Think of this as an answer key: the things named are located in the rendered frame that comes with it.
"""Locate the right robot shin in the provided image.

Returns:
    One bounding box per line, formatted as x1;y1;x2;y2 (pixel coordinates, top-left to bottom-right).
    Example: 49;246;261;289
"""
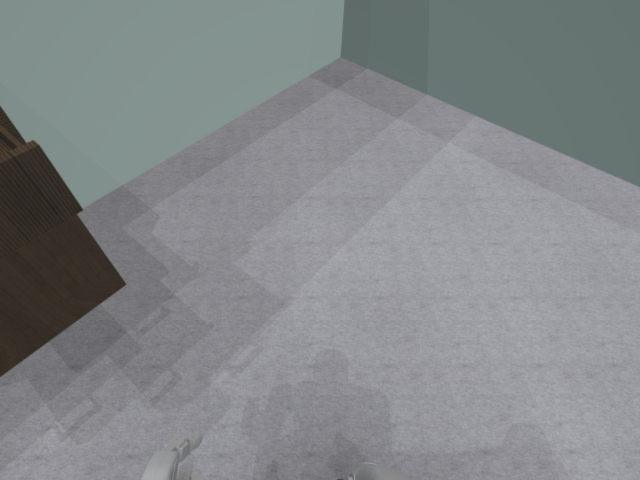
353;462;378;473

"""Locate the drawer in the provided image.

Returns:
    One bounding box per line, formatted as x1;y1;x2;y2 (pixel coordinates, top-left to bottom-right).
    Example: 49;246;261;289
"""
0;125;83;259

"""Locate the left robot hand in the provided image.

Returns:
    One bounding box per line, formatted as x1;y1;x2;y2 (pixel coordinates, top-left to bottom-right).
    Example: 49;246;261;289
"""
139;432;202;480

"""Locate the cabinet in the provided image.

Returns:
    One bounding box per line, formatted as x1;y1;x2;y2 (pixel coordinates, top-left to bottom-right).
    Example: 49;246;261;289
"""
0;106;126;377

